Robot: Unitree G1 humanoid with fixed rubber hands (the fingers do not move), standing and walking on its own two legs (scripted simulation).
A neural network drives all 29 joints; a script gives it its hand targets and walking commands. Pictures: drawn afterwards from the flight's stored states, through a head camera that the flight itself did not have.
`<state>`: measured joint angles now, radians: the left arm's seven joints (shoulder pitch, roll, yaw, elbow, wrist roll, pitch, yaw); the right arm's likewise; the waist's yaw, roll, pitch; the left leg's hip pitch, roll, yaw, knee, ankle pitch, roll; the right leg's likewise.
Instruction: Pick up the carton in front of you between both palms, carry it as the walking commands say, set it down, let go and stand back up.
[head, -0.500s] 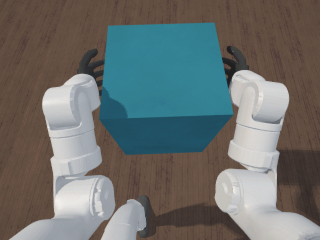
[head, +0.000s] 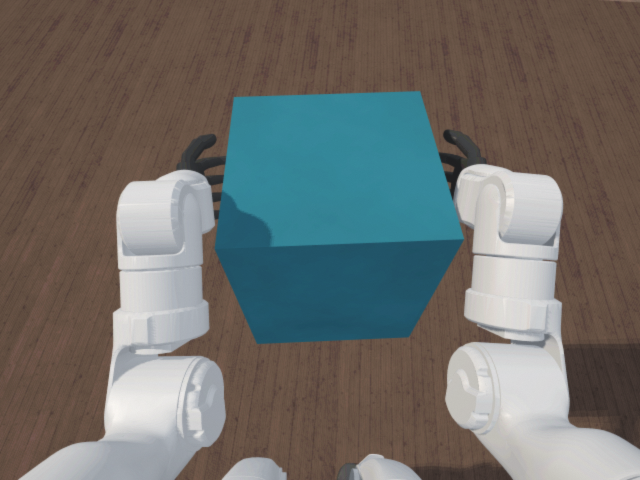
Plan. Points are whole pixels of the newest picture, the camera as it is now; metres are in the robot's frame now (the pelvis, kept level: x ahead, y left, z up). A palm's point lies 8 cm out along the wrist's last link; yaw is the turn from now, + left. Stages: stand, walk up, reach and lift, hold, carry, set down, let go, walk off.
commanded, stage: carry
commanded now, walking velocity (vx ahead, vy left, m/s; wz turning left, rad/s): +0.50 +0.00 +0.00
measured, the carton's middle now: (330, 229) +0.38 +0.00 +0.08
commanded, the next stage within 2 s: none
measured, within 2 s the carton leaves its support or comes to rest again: neither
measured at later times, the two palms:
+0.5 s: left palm (231, 25) +0.68 +0.16 +0.18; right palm (433, 43) +0.65 -0.14 +0.17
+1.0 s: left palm out of the picture +0.94 +0.18 +0.22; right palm out of the picture +0.98 -0.12 +0.22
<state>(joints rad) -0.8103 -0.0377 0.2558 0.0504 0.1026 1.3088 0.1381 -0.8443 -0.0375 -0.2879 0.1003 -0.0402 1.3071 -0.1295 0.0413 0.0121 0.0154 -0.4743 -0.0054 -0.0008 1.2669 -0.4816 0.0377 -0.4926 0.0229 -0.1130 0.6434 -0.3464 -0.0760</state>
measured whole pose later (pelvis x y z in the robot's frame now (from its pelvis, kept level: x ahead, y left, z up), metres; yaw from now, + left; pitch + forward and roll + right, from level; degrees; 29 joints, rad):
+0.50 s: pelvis +0.29 +0.04 +0.04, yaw -1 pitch +5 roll -1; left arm -0.84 0.00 0.29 0.08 0.08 1.35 0.14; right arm -0.80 0.00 -0.26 0.07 -0.05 1.32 -0.15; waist -0.08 0.00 0.04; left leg -0.40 -0.02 0.11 0.56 -0.35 0.07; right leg -0.68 -0.01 -0.01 1.29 -0.42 -0.03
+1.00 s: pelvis +0.58 +0.00 +0.07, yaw +0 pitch +5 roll +0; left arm -0.81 -0.01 0.26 0.03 0.04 1.33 0.16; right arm -0.86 -0.01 -0.30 0.04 -0.08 1.35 -0.14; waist 0.09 0.01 0.02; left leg -0.77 0.04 0.03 1.09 -0.37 0.03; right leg -0.31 0.00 -0.11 0.51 -0.39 -0.06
